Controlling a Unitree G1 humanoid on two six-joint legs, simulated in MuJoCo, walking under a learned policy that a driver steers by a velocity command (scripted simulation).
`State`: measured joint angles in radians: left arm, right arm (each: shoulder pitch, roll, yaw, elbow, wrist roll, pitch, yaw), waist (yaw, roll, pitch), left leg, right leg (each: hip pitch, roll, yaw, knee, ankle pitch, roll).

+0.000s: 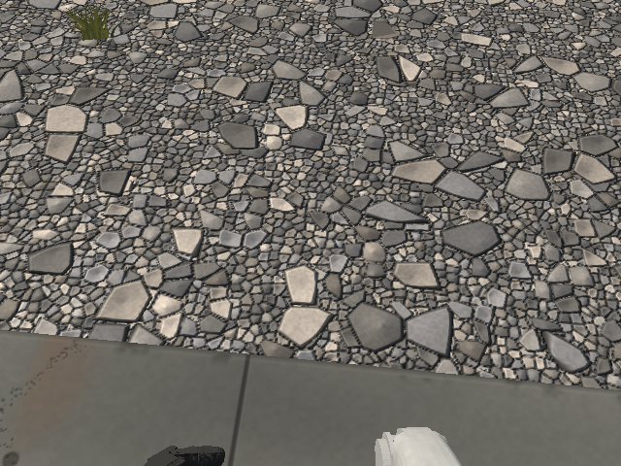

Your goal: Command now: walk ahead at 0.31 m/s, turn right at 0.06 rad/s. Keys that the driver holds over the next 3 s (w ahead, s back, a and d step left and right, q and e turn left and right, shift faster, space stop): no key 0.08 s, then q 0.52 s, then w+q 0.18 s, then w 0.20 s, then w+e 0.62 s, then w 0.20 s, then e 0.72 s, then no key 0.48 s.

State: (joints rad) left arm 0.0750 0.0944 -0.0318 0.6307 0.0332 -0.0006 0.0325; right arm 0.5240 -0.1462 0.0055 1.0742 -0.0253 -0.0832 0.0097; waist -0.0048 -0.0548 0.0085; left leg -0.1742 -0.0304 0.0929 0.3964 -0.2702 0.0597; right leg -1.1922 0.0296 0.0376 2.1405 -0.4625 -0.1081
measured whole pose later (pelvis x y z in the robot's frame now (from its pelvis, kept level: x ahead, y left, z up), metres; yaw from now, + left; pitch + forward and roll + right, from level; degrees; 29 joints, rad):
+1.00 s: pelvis +0.30 +0.04 +0.17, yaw +26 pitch +1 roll +0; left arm 0.26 0.27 0.07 0.73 0.03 -0.02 -0.04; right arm 0.37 -0.21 -0.05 0.72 -0.02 -0.05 0.01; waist -0.01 -0.05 -0.04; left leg -0.09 -0.05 0.06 0.35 -0.28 0.08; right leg -0.58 -0.09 -0.04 1.15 -0.25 0.00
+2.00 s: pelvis +0.85 +0.20 +0.16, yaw +1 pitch +1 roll +0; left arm 0.35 0.28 0.06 0.81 0.01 -0.03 0.01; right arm 0.14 -0.24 -0.02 0.67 -0.03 -0.07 -0.01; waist 0.05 -0.02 0.06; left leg -0.39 0.00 0.08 0.52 -0.14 0.03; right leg -0.35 0.11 0.07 1.20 -0.45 -0.03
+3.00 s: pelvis +0.92 +0.20 +0.17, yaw -22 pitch -1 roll +0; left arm 0.22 0.23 0.03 0.78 0.02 0.03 0.00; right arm 0.23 -0.21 0.00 0.76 -0.01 0.01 -0.02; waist 0.02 -0.04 0.02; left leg -0.20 -0.03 0.02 0.47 -0.26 0.04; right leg -0.23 0.06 0.10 0.45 -0.18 -0.01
